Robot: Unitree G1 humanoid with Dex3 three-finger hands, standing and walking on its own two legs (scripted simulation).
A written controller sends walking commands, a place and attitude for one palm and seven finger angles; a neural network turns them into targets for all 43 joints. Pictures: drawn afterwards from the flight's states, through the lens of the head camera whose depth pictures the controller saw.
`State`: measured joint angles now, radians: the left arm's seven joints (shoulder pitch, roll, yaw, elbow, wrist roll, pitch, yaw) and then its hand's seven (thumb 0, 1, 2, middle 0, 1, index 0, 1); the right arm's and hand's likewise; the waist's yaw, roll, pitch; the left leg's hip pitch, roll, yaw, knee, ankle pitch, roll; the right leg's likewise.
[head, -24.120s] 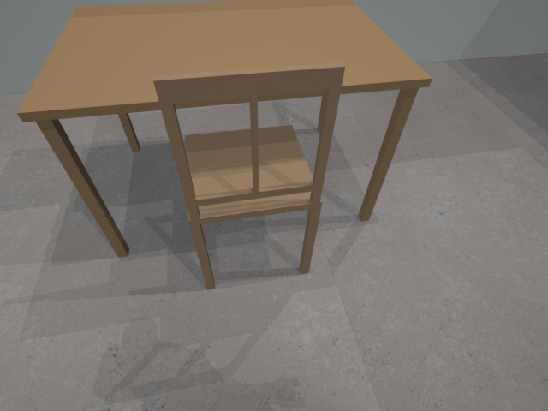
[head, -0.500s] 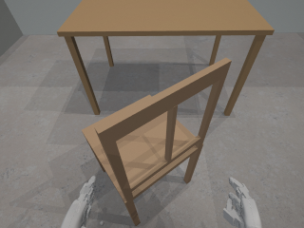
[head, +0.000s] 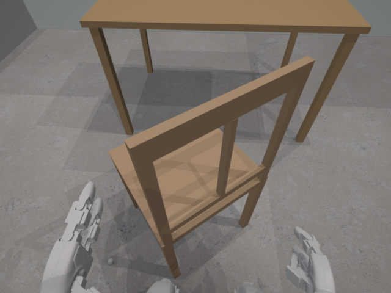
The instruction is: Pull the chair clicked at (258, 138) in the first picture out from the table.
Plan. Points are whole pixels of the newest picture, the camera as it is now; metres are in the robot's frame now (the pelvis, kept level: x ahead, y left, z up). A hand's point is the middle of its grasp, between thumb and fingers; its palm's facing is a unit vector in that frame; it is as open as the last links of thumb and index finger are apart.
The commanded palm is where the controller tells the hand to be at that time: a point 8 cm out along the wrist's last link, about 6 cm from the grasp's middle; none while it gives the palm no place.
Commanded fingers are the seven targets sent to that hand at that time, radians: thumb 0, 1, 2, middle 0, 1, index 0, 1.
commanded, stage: draw the hand back to the body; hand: left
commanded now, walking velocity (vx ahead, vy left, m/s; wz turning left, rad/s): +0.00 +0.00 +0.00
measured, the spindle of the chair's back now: (225, 162) +0.42 -0.04 +0.00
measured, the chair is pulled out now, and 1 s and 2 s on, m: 0.52 0.52 0.52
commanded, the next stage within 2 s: step back with the hand held close in 1.28 s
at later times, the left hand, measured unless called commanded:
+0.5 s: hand (44, 226) +0.19 +0.23 +0.15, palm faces +0.31 -0.87 -0.40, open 15.0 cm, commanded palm +0.15 +0.27 +0.19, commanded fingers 0.00 0.21 0.57 -0.10 -0.16 -0.10 -0.16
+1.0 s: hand out of the picture +0.24 +0.27 +0.25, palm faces +0.49 -0.77 -0.42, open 8.3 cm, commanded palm +0.19 +0.30 +0.26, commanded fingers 0.00 0.90 0.90 -0.20 -0.30 -0.20 -0.30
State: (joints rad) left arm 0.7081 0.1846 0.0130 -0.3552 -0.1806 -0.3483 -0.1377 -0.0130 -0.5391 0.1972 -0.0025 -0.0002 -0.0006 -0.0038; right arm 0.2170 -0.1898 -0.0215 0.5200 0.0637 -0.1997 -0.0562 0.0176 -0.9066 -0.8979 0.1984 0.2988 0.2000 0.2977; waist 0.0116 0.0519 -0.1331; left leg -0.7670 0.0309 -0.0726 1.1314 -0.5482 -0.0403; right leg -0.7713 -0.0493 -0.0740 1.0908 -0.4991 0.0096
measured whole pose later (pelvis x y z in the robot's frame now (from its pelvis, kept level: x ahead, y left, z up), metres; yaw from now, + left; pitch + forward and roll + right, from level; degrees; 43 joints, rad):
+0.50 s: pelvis +0.03 +0.00 +0.06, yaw +0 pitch -1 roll -1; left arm 0.67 0.30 0.14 -0.42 -0.04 -0.03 0.15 -0.01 -0.12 0.40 -0.07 -0.09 -0.06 -0.09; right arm 0.23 -0.22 0.02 0.57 0.04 -0.16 -0.14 0.02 -0.91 -0.90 0.20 0.30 0.20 0.30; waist 0.05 0.07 -0.03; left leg -0.27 0.03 -0.04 0.68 -0.40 -0.03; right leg -0.28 -0.05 -0.07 0.65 -0.35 0.02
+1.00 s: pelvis +0.05 +0.00 +0.08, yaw -1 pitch -4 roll +0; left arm 0.45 0.35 0.36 -0.39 -0.06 -0.07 0.15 0.01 0.75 0.82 -0.19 -0.27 -0.19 -0.27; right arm 0.18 -0.22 0.02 0.64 0.02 -0.12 -0.08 0.02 -0.91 -0.90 0.20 0.30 0.20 0.30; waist 0.06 0.08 0.03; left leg -0.06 0.04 -0.01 0.45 -0.31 -0.03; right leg -0.10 -0.04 -0.05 0.45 -0.28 0.02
